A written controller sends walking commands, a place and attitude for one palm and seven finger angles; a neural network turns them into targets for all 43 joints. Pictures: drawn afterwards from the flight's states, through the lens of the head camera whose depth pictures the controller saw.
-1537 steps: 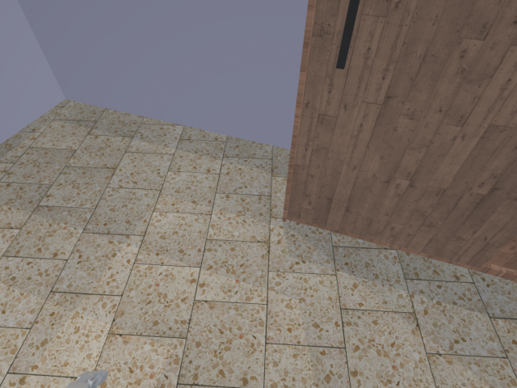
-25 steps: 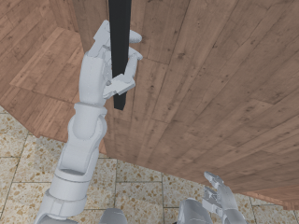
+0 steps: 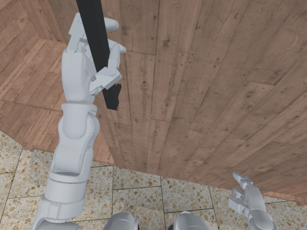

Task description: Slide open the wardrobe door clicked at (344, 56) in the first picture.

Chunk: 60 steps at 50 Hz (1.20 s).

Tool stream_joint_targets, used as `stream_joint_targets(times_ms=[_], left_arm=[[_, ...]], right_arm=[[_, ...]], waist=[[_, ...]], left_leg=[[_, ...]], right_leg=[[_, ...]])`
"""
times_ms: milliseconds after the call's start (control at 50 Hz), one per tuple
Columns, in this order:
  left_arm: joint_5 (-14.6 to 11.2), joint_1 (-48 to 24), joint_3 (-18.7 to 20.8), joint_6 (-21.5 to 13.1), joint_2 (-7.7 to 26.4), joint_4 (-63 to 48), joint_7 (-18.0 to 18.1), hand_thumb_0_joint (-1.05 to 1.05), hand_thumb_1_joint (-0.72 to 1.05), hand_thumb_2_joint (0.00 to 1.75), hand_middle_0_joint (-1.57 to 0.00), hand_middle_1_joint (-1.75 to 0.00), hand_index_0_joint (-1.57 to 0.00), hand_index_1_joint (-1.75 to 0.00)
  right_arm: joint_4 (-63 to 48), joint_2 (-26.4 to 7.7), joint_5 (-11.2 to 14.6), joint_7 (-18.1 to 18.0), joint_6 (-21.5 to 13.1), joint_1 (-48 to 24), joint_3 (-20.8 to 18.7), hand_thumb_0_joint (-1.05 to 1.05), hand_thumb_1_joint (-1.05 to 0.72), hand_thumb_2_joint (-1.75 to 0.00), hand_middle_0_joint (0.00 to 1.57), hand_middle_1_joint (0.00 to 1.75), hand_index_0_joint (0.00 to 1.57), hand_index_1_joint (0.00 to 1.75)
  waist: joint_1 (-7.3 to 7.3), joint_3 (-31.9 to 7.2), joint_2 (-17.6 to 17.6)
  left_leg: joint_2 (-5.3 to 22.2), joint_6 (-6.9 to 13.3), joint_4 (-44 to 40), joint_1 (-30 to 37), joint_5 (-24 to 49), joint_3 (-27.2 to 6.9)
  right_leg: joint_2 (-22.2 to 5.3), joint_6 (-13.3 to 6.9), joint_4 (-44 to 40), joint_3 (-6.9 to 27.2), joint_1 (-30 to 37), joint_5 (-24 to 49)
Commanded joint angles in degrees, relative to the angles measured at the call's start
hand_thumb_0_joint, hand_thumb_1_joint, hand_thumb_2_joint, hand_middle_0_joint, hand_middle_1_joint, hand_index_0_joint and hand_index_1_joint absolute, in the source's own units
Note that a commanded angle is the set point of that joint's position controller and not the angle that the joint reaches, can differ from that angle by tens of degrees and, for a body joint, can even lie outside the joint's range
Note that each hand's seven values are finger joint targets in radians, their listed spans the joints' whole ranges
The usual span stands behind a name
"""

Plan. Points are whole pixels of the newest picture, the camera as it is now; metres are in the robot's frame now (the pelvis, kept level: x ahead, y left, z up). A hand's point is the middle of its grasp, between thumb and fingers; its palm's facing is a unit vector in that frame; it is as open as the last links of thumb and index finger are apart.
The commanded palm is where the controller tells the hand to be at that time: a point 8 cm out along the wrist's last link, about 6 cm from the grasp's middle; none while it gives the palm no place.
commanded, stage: step sideways, sliding the door along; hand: left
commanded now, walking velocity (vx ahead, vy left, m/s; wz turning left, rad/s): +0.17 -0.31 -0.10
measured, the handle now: (106, 50) +0.39 +0.15 +0.23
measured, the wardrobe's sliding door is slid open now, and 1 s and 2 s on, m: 0.57 0.57 0.57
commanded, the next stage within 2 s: stop walking and hold the door there in 0.14 s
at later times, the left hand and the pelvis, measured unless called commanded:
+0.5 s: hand (113, 69) +0.35 +0.13 +0.22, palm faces +0.35 -0.91 -0.21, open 6.1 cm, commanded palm +0.32 +0.17 +0.18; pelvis -0.01 -0.09 +0.00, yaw -6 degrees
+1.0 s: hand (114, 70) +0.35 +0.13 +0.22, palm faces +0.23 -0.96 -0.13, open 5.9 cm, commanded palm +0.33 +0.16 +0.18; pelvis -0.07 -0.05 +0.01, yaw -12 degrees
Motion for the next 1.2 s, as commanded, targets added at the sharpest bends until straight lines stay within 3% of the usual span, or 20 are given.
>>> stream_joint_targets(times_ms=[0, 100, 220, 240, 260, 300, 340, 380, 420, 440, 460, 480, 500, 580, 700, 740, 780, 840, 980, 1180], left_arm=[[-0.42, -28.57, -17.23, -9.83, -5.96, -21.34, -6.37, 0.00, 0.90, 0.90, -0.45, -1.40, -0.45, -1.40], [0.05, -26.64, -16.46, -6.39, -6.29, -14.39, -6.80, 0.00, 0.90, 0.90, -0.45, -1.40, -0.45, -1.40], [-1.01, -27.61, -13.87, -4.88, -4.10, -12.19, -7.20, 0.00, 0.90, 0.90, -0.45, -1.40, -0.45, -1.40], [0.66, -13.46, 17.67, -4.18, 24.85, 6.98, -3.37, 0.00, 0.90, 0.90, -0.45, -1.40, -0.45, -1.40], [-0.40, -14.40, 6.71, -4.34, 13.61, 1.11, -4.81, 0.00, 0.90, 0.90, -0.45, -1.40, -0.45, -1.40], [-1.38, -18.96, 4.30, -5.10, 11.65, -1.70, -4.82, 0.00, 0.90, 0.90, -0.45, -1.40, -0.45, -1.40], [-1.61, -16.18, 9.34, -5.03, 16.59, 1.35, -3.74, 0.00, 0.90, 0.90, -0.45, -1.40, -0.45, -1.40], [-1.31, -13.52, 13.91, -5.41, 20.89, 3.62, -3.21, 0.00, 0.90, 0.90, -0.45, -1.40, -0.45, -1.40], [-0.47, -10.01, 20.88, -5.65, 29.41, 9.06, -2.45, 0.00, 0.90, 0.90, -0.45, -1.40, -0.45, -1.40], [-0.19, -5.45, 24.22, -4.44, 32.19, 14.84, -1.87, 0.00, 0.90, 0.90, -0.45, -1.40, -0.45, -1.40], [-0.48, -6.51, 25.67, -4.17, 32.03, 14.50, -1.72, 0.00, 0.90, 0.90, -0.45, -1.40, -0.45, -1.40], [-0.89, -4.73, 28.97, -4.31, 34.64, 18.63, -1.29, 0.00, 0.90, 0.90, -0.45, -1.40, -0.45, -1.40], [-1.98, -10.24, 24.77, -5.16, 30.06, 14.35, -1.30, 0.00, 0.90, 0.90, -0.45, -1.40, -0.45, -1.40], [-0.95, -6.24, 27.10, -6.38, 29.76, 20.70, -0.72, 0.00, 0.90, 0.90, -0.45, -1.40, -0.45, -1.40], [-0.19, -9.80, 25.32, -7.79, 30.31, 19.01, -0.16, 0.00, 0.90, 0.90, -0.45, -1.40, -0.45, -1.40], [-0.46, -12.01, 24.25, -8.50, 30.48, 17.42, -0.12, 0.00, 0.90, 0.90, -0.45, -1.40, -0.45, -1.40], [-0.26, -14.60, 20.52, -9.80, 26.68, 15.04, -0.58, 0.00, 0.90, 0.90, -0.45, -1.40, -0.45, -1.40], [0.19, -14.60, 20.34, -9.38, 27.45, 18.13, -1.25, 0.00, 0.90, 0.90, -0.45, -1.40, -0.45, -1.40], [0.30, -20.07, 15.93, -7.91, 25.06, 23.34, -1.29, 0.00, 0.90, 0.90, -0.45, -1.40, -0.45, -1.40], [0.28, -25.47, 16.66, -7.55, 26.82, 36.25, -1.04, 0.00, 0.90, 0.90, -0.45, -1.40, -0.45, -1.40]], right_arm=[[-9.69, -5.50, -0.10, 2.63, -4.09, -4.37, -0.10, 0.00, -0.90, -0.90, 0.20, 0.30, 0.20, 0.30], [-8.87, -6.62, 0.14, 2.45, -3.59, -1.74, -0.66, 0.00, -0.90, -0.90, 0.20, 0.30, 0.20, 0.30], [-9.45, -5.12, 0.21, 1.95, -4.87, 0.31, 0.09, 0.00, -0.90, -0.90, 0.20, 0.30, 0.20, 0.30], [-5.14, -6.98, -0.07, 0.37, -3.40, 3.50, -1.14, 0.00, -0.90, -0.90, 0.20, 0.30, 0.20, 0.30], [-7.60, -5.17, -0.54, 0.56, -2.46, 3.05, -0.21, 0.00, -0.90, -0.90, 0.20, 0.30, 0.20, 0.30], [-8.15, -4.70, 0.18, 0.39, -3.93, 0.83, 0.94, 0.00, -0.90, -0.90, 0.20, 0.30, 0.20, 0.30], [-7.85, -5.27, 0.31, -0.11, -5.15, 0.94, 1.29, 0.00, -0.90, -0.90, 0.20, 0.30, 0.20, 0.30], [-7.77, -5.40, 0.76, -0.38, -5.69, 0.88, 2.05, 0.00, -0.90, -0.90, 0.20, 0.30, 0.20, 0.30], [-8.17, -3.08, 0.95, -1.45, -5.11, 0.77, 2.97, 0.00, -0.90, -0.90, 0.20, 0.30, 0.20, 0.30], [-8.19, -3.47, 0.60, -2.40, -4.75, -0.30, 3.60, 0.00, -0.90, -0.90, 0.20, 0.30, 0.20, 0.30], [-6.54, -3.41, 0.07, -2.92, -4.76, -0.64, 4.00, 0.00, -0.90, -0.90, 0.20, 0.30, 0.20, 0.30], [-5.48, -5.05, 0.64, -2.87, -4.70, 0.93, 3.81, 0.00, -0.90, -0.90, 0.20, 0.30, 0.20, 0.30], [-5.73, -6.87, 0.79, -2.76, -4.66, 0.42, 2.60, 0.00, -0.90, -0.90, 0.20, 0.30, 0.20, 0.30], [-4.04, -6.99, 0.36, -3.93, -3.52, -0.35, 2.67, 0.00, -0.90, -0.90, 0.20, 0.30, 0.20, 0.30], [-2.84, -8.21, -0.12, -4.51, -3.87, 2.44, 1.62, 0.00, -0.90, -0.90, 0.20, 0.30, 0.20, 0.30], [-1.95, -9.45, -0.05, -4.58, -4.03, 3.41, 0.72, 0.00, -0.90, -0.90, 0.20, 0.30, 0.20, 0.30], [-3.74, -11.26, 0.34, -4.42, -4.30, 3.42, 0.63, 0.00, -0.90, -0.90, 0.20, 0.30, 0.20, 0.30], [-3.40, -9.05, 0.38, -4.29, -4.26, 4.60, 1.30, 0.00, -0.90, -0.90, 0.20, 0.30, 0.20, 0.30], [-1.99, -9.34, 0.04, -4.68, -5.18, 6.51, 2.08, 0.00, -0.90, -0.90, 0.20, 0.30, 0.20, 0.30], [-0.14, -9.08, 0.34, -5.66, -4.56, 6.96, 2.67, 0.00, -0.90, -0.90, 0.20, 0.30, 0.20, 0.30]], waist=[[-5.77, -30.32, 6.54], [-5.14, -27.24, 11.50], [-5.64, -29.17, 20.17], [-4.55, -30.82, 21.70], [-4.90, -30.07, 22.45], [-5.78, -28.46, 26.53], [-4.97, -26.80, 26.22], [-3.32, -26.77, 17.72], [-3.27, -26.77, -10.04], [-1.99, -25.82, -12.29], [-2.87, -24.63, -8.93], [-3.18, -24.18, -13.84], [-3.38, -26.44, -22.36], [-3.68, -25.41, -14.13], [-3.03, -22.74, -8.13], [-4.38, -21.91, -2.70], [-3.11, -21.13, 14.36], [-3.16, -20.37, 18.05], [-4.49, -21.88, 6.84], [-3.96, -20.08, 1.41]], left_leg=[[30.39, 9.27, -13.33, 22.92, 35.65, -26.34], [20.57, 2.19, -12.95, 23.69, 38.71, -7.99], [18.03, 1.26, -13.01, 27.21, 44.20, -3.66], [17.50, 0.93, -13.43, 28.21, 45.68, -1.76], [17.66, 1.99, -11.01, 27.52, 45.93, -3.67], [17.54, 1.72, -11.34, 26.22, 43.33, -1.95], [16.98, 0.45, -9.71, 22.81, 36.96, -1.22], [13.76, -1.20, -2.56, 16.31, 23.46, -1.10], [3.26, -3.62, 14.25, -3.87, -14.15, -0.97], [-0.60, -3.55, 21.00, -11.48, -22.86, -6.11], [0.45, -3.64, 22.89, -10.88, -19.17, -8.88], [0.07, -4.72, 27.42, -14.14, -17.65, -9.04], [-0.74, -4.71, 29.49, -15.01, -15.25, -12.30], [-1.32, -4.55, 21.55, -8.46, -8.81, -9.55], [-1.75, -2.65, -2.78, 1.52, -6.33, -6.57], [-0.95, -2.43, -13.42, 9.37, 1.17, -5.85], [10.51, 2.15, -19.98, 7.47, 6.40, -19.79], [13.31, 5.46, -22.51, -0.37, 3.43, -21.85], [6.34, -0.83, -12.01, 1.85, 7.24, -11.70], [6.59, -0.12, -18.00, 1.88, -13.71, -12.85]], right_leg=[[-4.29, 0.61, 23.50, 9.88, -12.10, -3.83], [-2.74, 2.86, 22.25, 2.87, -14.51, 5.19], [-0.37, 4.49, 9.38, -2.41, -7.90, 4.37], [0.95, 4.92, 8.38, -3.95, -7.72, 3.61], [1.41, 4.40, 2.76, -4.26, -6.42, 2.28], [2.11, 4.17, -4.58, -5.59, -2.78, 2.39], [3.07, 3.53, -13.04, -5.87, 3.16, 4.01], [1.09, 2.83, -26.19, -3.98, 13.41, 17.74], [-14.09, -2.42, -26.44, 12.41, 25.87, 51.93], [-20.26, -4.85, -25.35, 19.08, 27.10, 67.03], [-21.37, -4.71, -26.29, 17.50, 23.95, 64.10], [-21.07, -5.52, -26.35, 20.80, 23.86, 59.94], [-18.76, -3.79, -24.33, 18.08, 27.29, 56.86], [-16.79, -4.94, -25.28, 9.82, 20.35, 44.47], [-15.02, -5.03, -31.44, 10.80, 11.82, 11.48], [-11.03, -2.61, -28.74, 8.34, 8.28, 6.19], [-1.71, 1.04, -17.01, 1.57, 5.60, 4.23], [0.00, 1.34, -8.22, 2.63, 9.17, -1.31], [-4.64, -0.40, -24.54, 6.26, 14.49, 15.30], [-2.71, 0.70, -26.46, 5.55, 6.51, -1.82]])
